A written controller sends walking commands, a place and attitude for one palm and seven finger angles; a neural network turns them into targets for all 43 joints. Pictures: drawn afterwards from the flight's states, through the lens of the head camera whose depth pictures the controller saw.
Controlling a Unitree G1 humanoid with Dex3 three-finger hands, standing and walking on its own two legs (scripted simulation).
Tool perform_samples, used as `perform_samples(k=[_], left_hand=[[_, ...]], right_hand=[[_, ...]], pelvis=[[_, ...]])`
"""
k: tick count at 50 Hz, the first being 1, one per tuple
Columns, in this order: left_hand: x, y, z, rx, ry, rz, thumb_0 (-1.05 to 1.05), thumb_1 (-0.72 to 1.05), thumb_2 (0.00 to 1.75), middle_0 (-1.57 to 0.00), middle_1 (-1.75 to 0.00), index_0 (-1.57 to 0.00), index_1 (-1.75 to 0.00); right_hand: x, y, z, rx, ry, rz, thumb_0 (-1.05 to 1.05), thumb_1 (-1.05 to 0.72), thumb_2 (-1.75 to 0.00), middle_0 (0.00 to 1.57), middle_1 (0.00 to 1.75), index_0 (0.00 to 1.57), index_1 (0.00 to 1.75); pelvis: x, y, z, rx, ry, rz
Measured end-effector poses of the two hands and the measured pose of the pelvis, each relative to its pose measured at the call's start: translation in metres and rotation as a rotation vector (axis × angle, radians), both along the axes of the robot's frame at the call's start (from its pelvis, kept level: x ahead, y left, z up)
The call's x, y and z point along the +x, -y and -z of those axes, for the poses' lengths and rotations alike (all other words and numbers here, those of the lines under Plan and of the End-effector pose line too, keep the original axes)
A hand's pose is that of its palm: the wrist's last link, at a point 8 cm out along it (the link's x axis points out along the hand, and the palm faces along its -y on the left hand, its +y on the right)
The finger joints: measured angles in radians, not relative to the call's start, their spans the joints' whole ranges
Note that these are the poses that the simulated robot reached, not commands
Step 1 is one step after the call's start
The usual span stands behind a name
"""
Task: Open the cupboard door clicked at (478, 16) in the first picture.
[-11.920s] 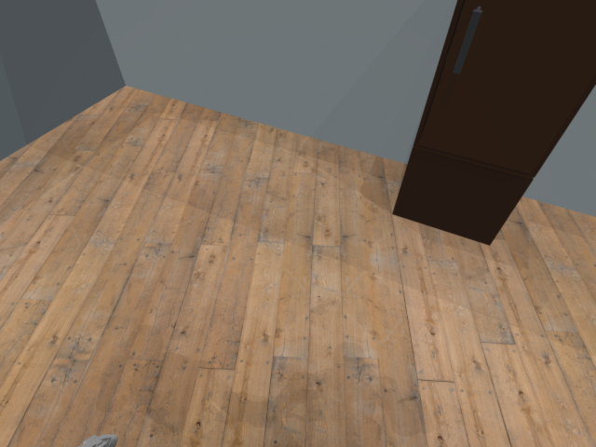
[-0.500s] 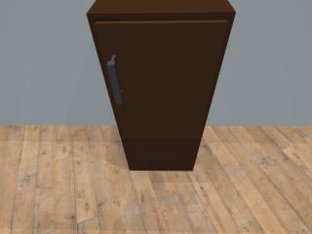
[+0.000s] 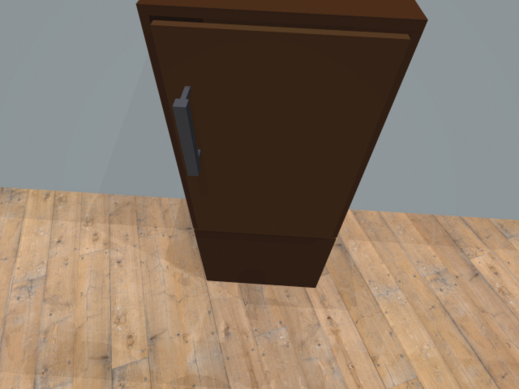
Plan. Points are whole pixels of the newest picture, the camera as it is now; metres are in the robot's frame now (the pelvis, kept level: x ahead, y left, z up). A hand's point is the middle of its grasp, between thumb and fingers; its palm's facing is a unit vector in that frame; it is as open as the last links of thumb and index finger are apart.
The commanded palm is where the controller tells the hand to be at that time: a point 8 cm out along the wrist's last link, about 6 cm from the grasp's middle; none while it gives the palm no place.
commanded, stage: come to a stop and stand still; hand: left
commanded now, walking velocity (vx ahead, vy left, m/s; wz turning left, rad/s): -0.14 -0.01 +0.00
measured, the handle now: (190, 133) +0.54 +0.18 +0.07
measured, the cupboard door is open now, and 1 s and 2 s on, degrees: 0 0 0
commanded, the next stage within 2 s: none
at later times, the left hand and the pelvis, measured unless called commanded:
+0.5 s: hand out of the picture +0.00 +0.24 -0.16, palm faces +0.01 -0.97 -0.26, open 7.4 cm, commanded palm none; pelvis -0.06 +0.05 +0.00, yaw -2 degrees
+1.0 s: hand out of the picture -0.14 +0.26 -0.16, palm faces +0.01 -0.97 -0.22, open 7.4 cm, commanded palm none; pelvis -0.12 +0.07 +0.01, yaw +0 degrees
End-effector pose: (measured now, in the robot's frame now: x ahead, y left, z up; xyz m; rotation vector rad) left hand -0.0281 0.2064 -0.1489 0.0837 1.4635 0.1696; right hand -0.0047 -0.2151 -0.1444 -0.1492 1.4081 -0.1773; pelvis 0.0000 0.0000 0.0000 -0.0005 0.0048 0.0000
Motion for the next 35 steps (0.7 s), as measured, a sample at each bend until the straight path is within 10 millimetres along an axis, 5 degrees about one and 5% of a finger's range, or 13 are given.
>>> perform_samples(k=[10,19,26,35], left_hand=[[0.035,-0.031,-0.023,0.096,0.120,0.052,0.01,0.92,0.90,-0.20,-0.30,-0.20,-0.30],[0.026,-0.064,-0.007,0.098,0.197,0.113,0.00,0.91,0.90,-0.20,-0.30,-0.20,-0.30],[0.018,-0.088,-0.021,0.109,0.279,0.117,0.01,0.91,0.90,-0.20,-0.30,-0.20,-0.30],[-0.028,-0.110,-0.031,0.121,0.214,0.132,0.00,0.91,0.90,-0.20,-0.30,-0.20,-0.30]], right_hand=[[0.027,0.012,-0.013,-0.013,0.105,0.013,0.01,-0.92,-0.90,0.20,0.29,0.20,0.30],[0.045,-0.007,-0.013,-0.028,0.308,-0.023,0.01,-0.91,-0.90,0.19,0.29,0.20,0.30],[0.020,-0.032,-0.014,-0.002,0.317,-0.074,0.01,-0.91,-0.90,0.20,0.29,0.20,0.30],[-0.039,-0.038,-0.015,-0.002,0.228,-0.045,0.01,-0.91,-0.90,0.20,0.29,0.20,0.30]], pelvis=[[-0.009,-0.001,-0.011,0.031,-0.002,0.015],[-0.041,-0.033,0.007,-0.015,0.052,0.043],[-0.068,-0.051,0.002,-0.011,0.079,0.032],[-0.091,-0.065,-0.007,-0.021,0.054,0.031]])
